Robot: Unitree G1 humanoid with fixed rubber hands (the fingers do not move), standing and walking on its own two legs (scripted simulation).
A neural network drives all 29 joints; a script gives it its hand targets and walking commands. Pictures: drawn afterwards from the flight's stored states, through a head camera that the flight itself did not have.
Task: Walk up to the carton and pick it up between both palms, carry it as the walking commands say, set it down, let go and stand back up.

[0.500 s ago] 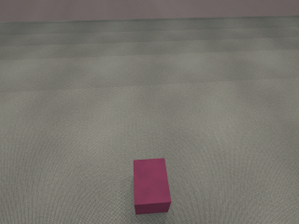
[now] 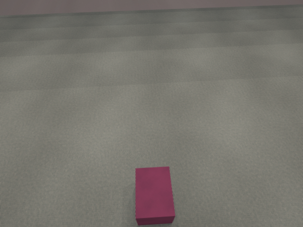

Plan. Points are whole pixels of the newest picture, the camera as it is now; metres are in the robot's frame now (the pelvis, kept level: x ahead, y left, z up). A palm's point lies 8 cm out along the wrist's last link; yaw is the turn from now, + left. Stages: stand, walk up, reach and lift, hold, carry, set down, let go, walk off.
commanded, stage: walk up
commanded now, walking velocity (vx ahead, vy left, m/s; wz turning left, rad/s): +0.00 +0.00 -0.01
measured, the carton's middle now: (153, 195) +0.40 +0.01 -0.66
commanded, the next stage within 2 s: stand in 0.04 s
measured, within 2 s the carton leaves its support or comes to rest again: neither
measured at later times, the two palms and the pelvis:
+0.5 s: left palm out of the picture -0.01 +0.23 -0.14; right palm out of the picture -0.01 -0.24 -0.13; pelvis -0.05 +0.00 +0.00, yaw +0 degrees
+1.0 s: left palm out of the picture -0.06 +0.23 -0.13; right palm out of the picture -0.04 -0.24 -0.12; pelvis -0.09 +0.00 +0.01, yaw +0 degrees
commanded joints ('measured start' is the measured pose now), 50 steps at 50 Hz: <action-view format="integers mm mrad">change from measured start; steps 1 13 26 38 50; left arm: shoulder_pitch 125 71 99 111 78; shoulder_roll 91 100 56 55 50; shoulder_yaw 47 52 46 41 48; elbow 2 -11 -18 -8 -43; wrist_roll -10 4 16 13 16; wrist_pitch -9 0 -2 -4 -5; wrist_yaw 16 12 9 0 -4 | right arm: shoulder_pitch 58 69 46 0 77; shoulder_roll -110 -95 -52 -81 -42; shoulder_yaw -21 -18 -3 -3 3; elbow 12 0 21 31 35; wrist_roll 16 12 5 3 -1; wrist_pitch -20 -7 -4 -15 -3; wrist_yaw -33 -29 -13 -1 0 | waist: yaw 10 -3 8 8 -14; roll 99 60 22 71 67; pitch -201 -138 -74 -27 48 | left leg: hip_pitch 175 87 69 16 -15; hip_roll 109 67 61 76 54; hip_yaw -1 3 -12 -86 -62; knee -20 -84 -147 -269 -245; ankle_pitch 1004 561 434 150 136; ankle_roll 75 53 47 65 45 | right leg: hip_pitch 147 138 64 21 -40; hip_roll -79 -112 -106 -78 -101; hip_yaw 9 38 89 103 137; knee -27 -99 -194 -245 -315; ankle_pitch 717 671 371 155 48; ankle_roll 1 -25 -28 -1 -19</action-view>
